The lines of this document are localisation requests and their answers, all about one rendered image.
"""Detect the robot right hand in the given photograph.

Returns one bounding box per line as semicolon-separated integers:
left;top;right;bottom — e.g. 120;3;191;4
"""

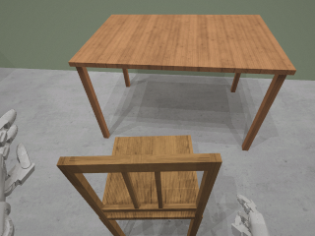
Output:
231;194;270;236

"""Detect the chair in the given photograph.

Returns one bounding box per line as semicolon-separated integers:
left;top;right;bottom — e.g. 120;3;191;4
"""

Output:
56;135;222;236

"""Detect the left robot forearm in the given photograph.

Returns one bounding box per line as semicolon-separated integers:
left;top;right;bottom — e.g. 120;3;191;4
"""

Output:
0;201;15;236

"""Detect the table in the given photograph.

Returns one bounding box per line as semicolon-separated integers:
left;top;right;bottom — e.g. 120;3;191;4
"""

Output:
68;15;296;151

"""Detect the robot left hand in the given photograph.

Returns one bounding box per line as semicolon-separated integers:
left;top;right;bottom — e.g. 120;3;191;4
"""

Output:
0;109;35;202

